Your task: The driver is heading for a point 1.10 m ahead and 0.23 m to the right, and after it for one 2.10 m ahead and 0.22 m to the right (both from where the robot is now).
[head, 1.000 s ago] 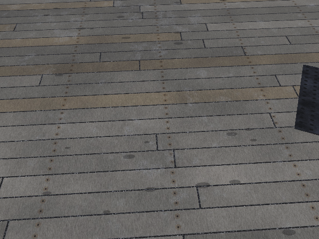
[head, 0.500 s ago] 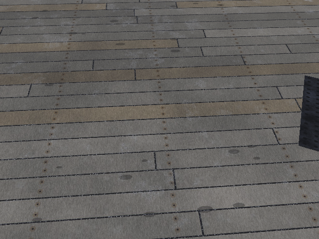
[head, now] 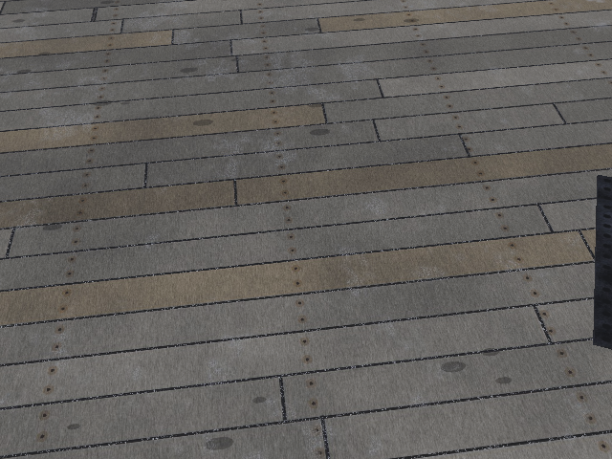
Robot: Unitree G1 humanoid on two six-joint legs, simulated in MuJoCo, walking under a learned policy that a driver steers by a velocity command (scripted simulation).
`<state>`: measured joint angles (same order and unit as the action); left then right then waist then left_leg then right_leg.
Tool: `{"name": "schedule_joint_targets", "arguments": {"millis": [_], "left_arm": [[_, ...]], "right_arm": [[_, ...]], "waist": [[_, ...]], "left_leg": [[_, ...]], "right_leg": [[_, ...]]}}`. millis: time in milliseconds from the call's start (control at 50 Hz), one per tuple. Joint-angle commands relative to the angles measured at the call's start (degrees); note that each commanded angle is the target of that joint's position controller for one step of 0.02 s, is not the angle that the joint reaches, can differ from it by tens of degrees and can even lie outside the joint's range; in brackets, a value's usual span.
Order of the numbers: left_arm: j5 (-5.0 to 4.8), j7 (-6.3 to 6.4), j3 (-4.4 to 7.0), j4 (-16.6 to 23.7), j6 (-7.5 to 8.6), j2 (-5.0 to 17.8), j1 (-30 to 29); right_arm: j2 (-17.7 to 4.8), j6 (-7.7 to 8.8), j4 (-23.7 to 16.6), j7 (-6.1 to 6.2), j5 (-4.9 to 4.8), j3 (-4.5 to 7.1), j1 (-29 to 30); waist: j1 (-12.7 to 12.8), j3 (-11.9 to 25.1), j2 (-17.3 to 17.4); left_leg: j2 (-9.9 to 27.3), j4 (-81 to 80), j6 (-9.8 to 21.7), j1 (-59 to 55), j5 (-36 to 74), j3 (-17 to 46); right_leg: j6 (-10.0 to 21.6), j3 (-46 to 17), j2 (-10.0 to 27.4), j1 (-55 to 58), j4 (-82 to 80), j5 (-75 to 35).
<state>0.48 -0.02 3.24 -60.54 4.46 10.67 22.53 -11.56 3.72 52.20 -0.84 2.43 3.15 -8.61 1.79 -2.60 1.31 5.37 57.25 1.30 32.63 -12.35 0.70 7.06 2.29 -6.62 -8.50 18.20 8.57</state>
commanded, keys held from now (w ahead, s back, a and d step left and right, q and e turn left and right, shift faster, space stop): w+e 0.68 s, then w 0.32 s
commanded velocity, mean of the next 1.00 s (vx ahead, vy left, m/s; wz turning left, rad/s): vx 0.50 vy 0.00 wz -0.46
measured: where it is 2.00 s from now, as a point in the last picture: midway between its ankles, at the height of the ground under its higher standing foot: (434, 271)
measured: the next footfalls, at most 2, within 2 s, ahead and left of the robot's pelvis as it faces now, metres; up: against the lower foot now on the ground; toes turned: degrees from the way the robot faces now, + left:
left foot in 0.30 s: +0.36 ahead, +0.13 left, +0.00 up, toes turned -10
right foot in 0.84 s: +0.53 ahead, -0.17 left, +0.00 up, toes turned -32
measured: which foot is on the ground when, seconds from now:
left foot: up 0.00-0.28, down 0.30-0.86, up 0.88-1.00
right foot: down 0.00-0.30, up 0.32-0.82, down 0.84-1.00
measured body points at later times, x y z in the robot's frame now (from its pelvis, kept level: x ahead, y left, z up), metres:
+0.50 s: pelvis +0.28 +0.05 +0.00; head +0.31 +0.06 +0.45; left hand +0.43 +0.29 -0.14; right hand +0.30 -0.23 -0.12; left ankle +0.32 +0.13 -0.74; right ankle +0.22 -0.07 -0.65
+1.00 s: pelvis +0.50 -0.09 +0.00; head +0.52 -0.11 +0.44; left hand +0.71 +0.09 -0.13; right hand +0.41 -0.33 -0.15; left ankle +0.51 +0.08 -0.65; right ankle +0.49 -0.15 -0.74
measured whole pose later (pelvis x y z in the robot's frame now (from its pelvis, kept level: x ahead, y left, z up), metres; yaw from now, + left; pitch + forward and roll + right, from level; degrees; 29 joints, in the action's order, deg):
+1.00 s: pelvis +0.50 -0.09 +0.00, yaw -30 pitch +0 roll +0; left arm 1.2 -0.8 3.0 -49.0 2.8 13.0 12.7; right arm -13.3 2.7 50.2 -1.0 1.2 2.6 -17.7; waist -1.6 -3.1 1.2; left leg 5.9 65.0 1.6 23.9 -19.4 -2.1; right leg 6.3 4.4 -4.1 -14.1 24.3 10.8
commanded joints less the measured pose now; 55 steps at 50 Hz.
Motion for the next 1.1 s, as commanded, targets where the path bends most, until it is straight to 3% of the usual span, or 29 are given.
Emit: {"name": "schedule_joint_targets", "arguments": {"millis": [20, 40, 60, 180, 240, 260, 280, 300, 320, 340, 360, 380, 420, 440, 500, 640, 720, 780, 820, 840, 860, 880, 900, 920, 940, 980, 1000, 1040, 1100], "left_arm": [[-0.23, 0.13, 1.11, 4.07, 0.90, 7.85, 0.78], [-0.43, 0.04, 0.80, 3.60, 0.88, 6.15, 3.21], [-0.33, 0.00, 0.93, 3.73, 0.86, 6.90, 4.14], [0.50, 0.59, 1.56, 4.94, 0.28, 8.39, 8.19], [0.68, 1.10, 2.28, 6.64, 0.13, 10.14, 4.89], [0.60, 0.96, 2.60, 7.28, 0.26, 11.08, 3.37], [0.31, 0.51, 2.73, 7.69, 0.51, 11.28, 2.40], [-0.38, 0.10, 2.22, 9.51, 0.87, 8.92, 1.75], [-2.91, 0.26, 0.85, 11.49, 0.67, 1.99, 7.80], [-1.48, 0.71, 1.65, 11.12, -0.11, 7.31, 8.52], [-0.30, 0.55, 1.97, 10.85, -0.70, 8.39, 4.66], [0.17, -0.13, 1.82, 11.45, -0.83, 7.37, 0.91], [1.52, -1.30, 1.91, 12.20, -1.89, 6.23, -1.13], [1.57, -1.80, 1.79, 12.58, -2.68, 5.54, -0.47], [1.57, -2.78, 1.67, 14.65, -3.93, 5.63, -5.01], [1.46, -4.35, 0.24, 19.90, -3.81, 4.51, -18.88], [1.80, -4.78, -0.31, 22.56, -3.57, 4.51, -25.19], [2.44, -3.98, -0.04, 22.40, -3.29, 5.22, -24.09], [2.87, -3.08, 0.87, 19.02, -2.47, 6.60, -13.69], [3.56, -2.40, 1.72, 15.88, -1.77, 8.42, -4.45], [4.55, -1.38, 3.19, 15.11, -1.48, 14.64, 2.69], [2.28, -0.76, 3.91, 14.94, -2.03, 17.64, 3.93], [1.17, -0.31, 3.66, 14.64, -2.35, 16.52, 0.72], [0.76, -0.17, 2.80, 14.29, -1.94, 13.37, -2.76], [0.70, -0.26, 1.99, 14.08, -1.50, 10.70, -5.32], [0.24, -0.46, 0.95, 13.63, -0.58, 7.80, -7.82], [0.14, -0.47, 0.83, 13.12, -0.02, 7.62, -7.23], [0.06, -0.35, 1.05, 11.99, 0.86, 8.66, -5.70], [0.35, -0.35, 1.05, 10.44, 1.31, 8.93, -2.04]], "right_arm": [[-2.40, -0.86, -3.86, -0.22, -0.26, 0.34, 1.07], [-3.27, -0.84, -4.77, -0.20, -0.29, 0.41, 4.34], [-2.51, -0.80, -5.97, -0.26, -0.46, 0.20, 6.55], [-3.45, -0.16, -10.93, -0.81, -1.15, -0.23, 16.50], [-5.27, 0.70, -11.42, -0.50, -1.55, 0.17, 12.65], [-6.43, 1.08, -10.24, -0.07, -1.62, 0.69, 7.84], [-8.15, 1.73, -8.02, 0.60, -1.36, 1.48, -0.09], [-12.00, 2.41, -7.13, 1.53, 0.13, 2.51, -9.16], [-17.52, 2.03, -7.56, 1.78, 1.91, 3.57, -12.30], [-14.89, 1.01, -7.64, 1.51, 0.88, 3.51, -9.90], [-9.04, 0.81, -8.81, 1.31, 0.43, 2.07, -5.02], [-6.10, 1.03, -8.65, 1.08, 0.06, 1.21, -2.60], [-4.72, 1.54, -6.95, 1.20, -0.30, 0.63, -4.31], [-5.73, 1.98, -6.28, 1.19, -0.56, 0.89, -5.08], [-6.13, 3.29, -5.36, 0.80, -1.40, 1.12, -7.08], [-7.55, 3.12, -3.48, 0.88, -1.25, 1.33, -11.94], [-8.98, 2.39, -1.69, 1.39, -1.22, 1.53, -16.18], [-10.56, 1.17, 0.01, 1.64, -1.20, 1.62, -18.18], [-11.61, 0.27, 0.60, 1.61, -1.40, 1.47, -18.12], [-10.89, 0.02, -0.05, 1.62, -1.78, 1.05, -17.30], [-5.65, 0.29, -3.75, 0.77, -3.41, -0.42, -18.56], [-7.70, 0.34, -4.79, 0.41, -3.05, 0.45, -18.18], [-9.45, 0.13, -5.92, 0.45, -2.48, 1.16, -11.20], [-7.71, 0.73, -6.34, 0.20, -2.77, 0.52, -9.55], [-7.11, 0.66, -5.35, 0.07, -2.39, 0.50, -10.48], [-5.89, -1.09, -3.39, -0.22, -0.44, 0.33, -14.55], [-5.58, -1.68, -3.18, -0.59, -0.21, 0.39, -14.71], [-5.29, -2.23, -3.21, -1.29, -0.48, 0.58, -12.77], [-5.28, -2.51, -4.94, -1.53, -1.05, 0.65, -6.01]], "waist": [[-1.57, -2.39, -4.71], [-0.23, -3.35, -3.47], [0.35, -2.79, -4.95], [3.78, -1.52, -5.35], [0.79, -0.25, -6.89], [-1.36, 1.84, -6.88], [-5.00, 6.18, -4.18], [-8.36, 13.87, 0.37], [-5.87, 22.06, 13.48], [-4.17, 21.83, 11.93], [-3.02, 12.34, 4.06], [-2.78, 6.84, 0.42], [-1.68, 2.99, 2.90], [-0.86, 4.04, 5.68], [-0.56, 2.76, 4.01], [-2.77, -0.65, 3.21], [-4.69, -2.66, 3.31], [-3.74, -1.54, 4.41], [1.12, 4.72, 4.18], [5.10, 10.24, 2.35], [6.40, 19.19, -8.60], [4.93, 23.01, -11.05], [4.61, 15.47, -4.05], [2.68, 9.10, -3.78], [0.14, 5.57, -2.02], [-3.32, 3.04, -4.36], [-3.70, 3.02, -4.59], [-3.90, 1.58, -4.31], [-1.96, -1.31, -4.17]], "left_leg": [[0.28, -7.68, -2.26, 3.00, 6.30, -0.88], [-0.11, -9.01, -2.51, 4.71, 8.26, -1.37], [-0.47, -12.28, -2.88, 4.89, 9.87, -1.20], [-3.43, -20.97, -2.92, 5.03, 10.23, -1.12], [-4.99, -27.27, -1.32, -5.06, 6.31, -0.52], [-6.48, -29.12, -0.51, -12.76, 4.60, -1.14], [-6.38, -32.60, 0.83, -23.43, 6.09, -1.26], [3.35, -33.41, 3.39, -37.13, -0.89, 7.64], [20.41, -36.16, 9.00, -53.65, -3.70, 31.42], [21.41, -40.70, 11.43, -48.86, -11.33, 41.90], [18.27, -42.01, 9.91, -39.99, -13.88, 32.88], [14.92, -43.32, 8.55, -32.78, -7.76, 23.60], [9.92, -44.94, 5.40, -26.25, 4.88, 11.36], [10.38, -45.50, 6.36, -25.47, 6.79, 10.32], [10.30, -47.36, 7.05, -26.25, 13.80, 4.62], [8.85, -48.56, 6.37, -28.65, 19.07, -6.95], [10.35, -47.70, 5.97, -32.95, 23.29, -9.94], [11.06, -41.05, 5.69, -37.09, 41.43, -12.00], [10.26, -26.47, 4.97, -37.01, 51.96, -14.05], [8.76, -14.95, 3.82, -29.05, 42.81, -15.04], [3.72, 5.56, 0.99, -7.74, 14.34, -15.69], [-4.76, 19.51, -0.24, 2.86, -19.42, -8.07], [-1.67, 20.84, 0.48, 7.80, -13.84, -1.57], [0.00, 17.09, 1.03, 7.33, -9.68, -0.91], [1.67, 11.87, 1.22, 4.49, -7.49, -0.61], [2.39, 7.47, 0.50, -2.89, -5.65, -0.62], [1.93, 6.77, 0.14, -3.43, -5.10, -1.14], [1.87, 4.59, -0.28, -0.84, -1.39, -1.40], [1.67, 0.18, -0.52, 5.39, 5.01, 0.10]], "right_leg": [[7.80, -16.80, 15.73, -3.27, -11.35, -4.56], [6.56, -16.22, 14.76, -1.15, -10.73, -9.78], [6.71, -16.51, 15.18, 0.03, -10.06, -9.73], [6.17, -18.30, 15.21, 8.63, -3.89, -18.70], [3.53, -19.50, 15.39, 7.51, 0.77, -23.53], [2.39, -19.31, 14.54, 5.83, 5.10, -28.42], [1.08, -17.08, 11.53, 3.61, 14.69, -29.94], [-0.04, -14.50, 7.87, -4.25, 29.00, -18.43], [-2.07, -7.87, -0.18, -22.63, 46.33, 19.31], [-1.31, -7.64, 2.95, -28.12, 54.24, 21.40], [-1.27, -7.71, 6.17, -29.18, 55.62, 15.40], [-1.68, -7.29, 8.04, -28.10, 53.23, 11.24], [-2.28, -6.97, 10.23, -25.04, 49.52, 9.08], [-2.81, -5.87, 10.01, -24.41, 49.76, 8.73], [-3.49, -5.38, 10.89, -28.65, 48.64, 5.22], [-4.02, -1.25, 11.04, -30.87, 31.00, -7.40], [-2.00, 2.47, 9.75, -27.47, 21.01, -4.47], [0.77, 5.09, 5.73, -21.11, 16.34, 3.22], [3.26, 5.96, 1.54, -7.90, 11.26, 4.13], [4.77, 2.46, 3.36, 6.63, 8.83, 1.63], [10.34, -20.80, 20.90, 27.87, 8.24, 6.71], [14.56, -42.38, 30.95, 30.43, 0.37, -2.51], [12.43, -31.72, 27.60, 25.49, 0.57, -8.05], [10.55, -24.05, 25.11, 17.33, -0.57, -12.51], [7.83, -18.89, 22.06, 11.27, -2.48, -14.29], [5.98, -13.42, 18.78, 2.04, -6.18, -15.39], [6.28, -12.52, 18.10, 1.25, -7.36, -15.76], [5.71, -9.09, 17.17, 1.12, -9.91, -14.73], [4.50, -6.00, 17.51, 2.86, -12.36, -13.46]]}}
